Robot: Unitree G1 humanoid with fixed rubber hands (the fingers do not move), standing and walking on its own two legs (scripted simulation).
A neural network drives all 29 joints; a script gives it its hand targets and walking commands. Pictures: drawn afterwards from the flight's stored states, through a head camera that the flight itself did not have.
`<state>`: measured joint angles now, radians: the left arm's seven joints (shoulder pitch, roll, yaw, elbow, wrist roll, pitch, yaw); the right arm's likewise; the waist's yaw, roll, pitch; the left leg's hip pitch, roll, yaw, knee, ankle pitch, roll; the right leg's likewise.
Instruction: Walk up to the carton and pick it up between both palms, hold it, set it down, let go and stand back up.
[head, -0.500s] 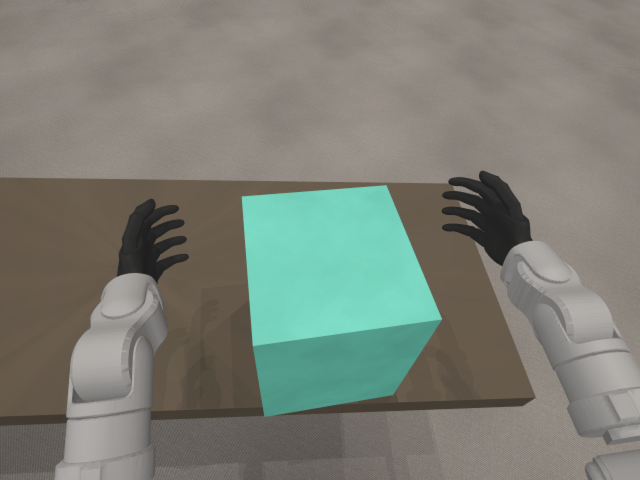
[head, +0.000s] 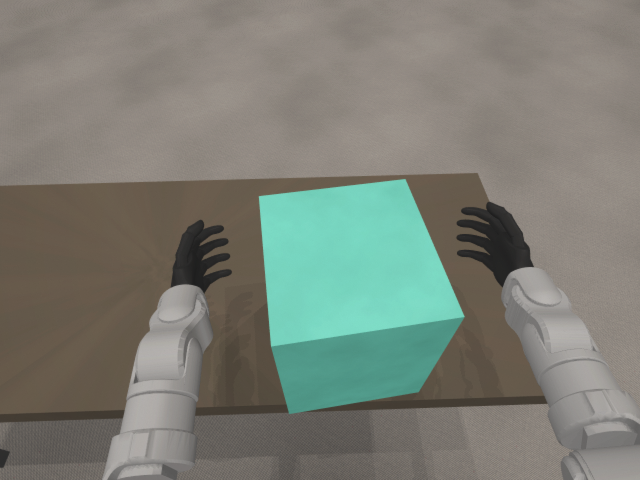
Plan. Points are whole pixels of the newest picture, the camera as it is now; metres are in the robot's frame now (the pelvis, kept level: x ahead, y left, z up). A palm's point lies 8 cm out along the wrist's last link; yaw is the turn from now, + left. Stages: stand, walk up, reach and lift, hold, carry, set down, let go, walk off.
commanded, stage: reach and lift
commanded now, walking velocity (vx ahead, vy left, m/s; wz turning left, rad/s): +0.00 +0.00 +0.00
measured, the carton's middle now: (344, 301) +0.36 +0.01 -0.02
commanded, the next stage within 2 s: none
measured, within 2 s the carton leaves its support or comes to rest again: neither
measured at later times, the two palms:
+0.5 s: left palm (217, 302) +0.35 +0.18 +0.00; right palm (456, 285) +0.39 -0.15 +0.00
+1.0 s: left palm (239, 305) +0.35 +0.15 -0.01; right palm (449, 285) +0.39 -0.14 +0.00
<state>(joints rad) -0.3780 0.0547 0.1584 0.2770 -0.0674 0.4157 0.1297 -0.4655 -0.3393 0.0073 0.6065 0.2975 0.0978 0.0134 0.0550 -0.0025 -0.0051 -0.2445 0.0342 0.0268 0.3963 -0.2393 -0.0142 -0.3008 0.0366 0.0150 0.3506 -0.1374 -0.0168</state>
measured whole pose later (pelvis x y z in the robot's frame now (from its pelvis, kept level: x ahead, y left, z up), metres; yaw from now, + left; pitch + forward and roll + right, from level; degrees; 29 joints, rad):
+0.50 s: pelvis -0.01 -0.01 -0.02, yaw +1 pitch +15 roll -1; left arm -0.55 0.04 0.11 0.97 -0.09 -0.24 0.17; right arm -0.63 -0.17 0.00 1.12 0.19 -0.31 -0.02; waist 0.08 0.02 -0.17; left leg -0.56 0.04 -0.01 0.61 -0.31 -0.03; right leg -0.61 0.04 -0.01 0.56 -0.21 -0.03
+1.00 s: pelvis -0.04 -0.03 -0.04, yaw +3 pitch +19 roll +1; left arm -0.72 0.03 0.13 1.17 -0.11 -0.33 0.21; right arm -0.76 -0.11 0.00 1.17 0.18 -0.23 -0.10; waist 0.05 -0.02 -0.23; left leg -0.76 0.03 -0.02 0.72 -0.30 -0.05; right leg -0.82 0.03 -0.03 0.73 -0.24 -0.06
